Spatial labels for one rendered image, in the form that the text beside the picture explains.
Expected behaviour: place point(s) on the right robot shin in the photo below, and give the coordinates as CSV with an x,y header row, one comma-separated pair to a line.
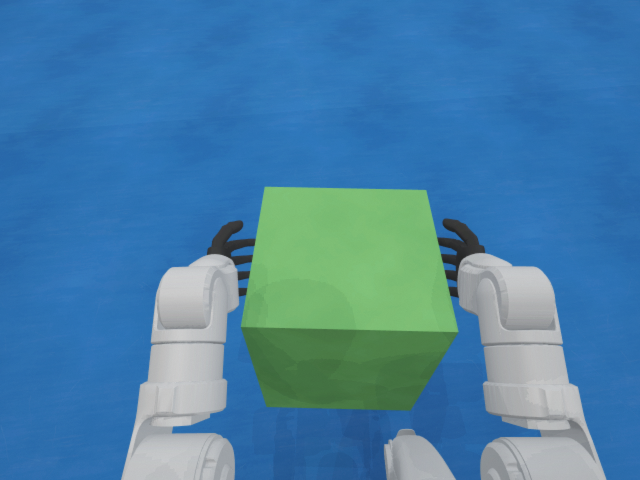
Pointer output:
x,y
405,432

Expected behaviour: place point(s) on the right robot hand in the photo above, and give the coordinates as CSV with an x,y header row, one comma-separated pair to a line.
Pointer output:
x,y
471,246

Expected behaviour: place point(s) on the robot right forearm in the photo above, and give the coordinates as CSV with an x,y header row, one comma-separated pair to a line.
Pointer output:
x,y
528,384

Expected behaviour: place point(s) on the robot left forearm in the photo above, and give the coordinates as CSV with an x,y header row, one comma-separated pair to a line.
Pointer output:
x,y
185,379

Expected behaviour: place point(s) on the robot right upper arm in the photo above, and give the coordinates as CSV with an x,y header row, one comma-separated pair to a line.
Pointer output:
x,y
537,458

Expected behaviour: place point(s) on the left robot hand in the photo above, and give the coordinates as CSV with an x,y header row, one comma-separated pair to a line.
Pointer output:
x,y
222,247

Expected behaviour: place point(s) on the robot right thigh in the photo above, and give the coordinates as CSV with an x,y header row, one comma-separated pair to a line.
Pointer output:
x,y
412,457

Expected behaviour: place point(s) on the carton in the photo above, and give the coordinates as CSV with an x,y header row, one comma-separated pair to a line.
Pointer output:
x,y
347,304

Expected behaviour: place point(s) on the robot left upper arm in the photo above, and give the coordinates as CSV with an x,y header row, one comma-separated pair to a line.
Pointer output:
x,y
182,456

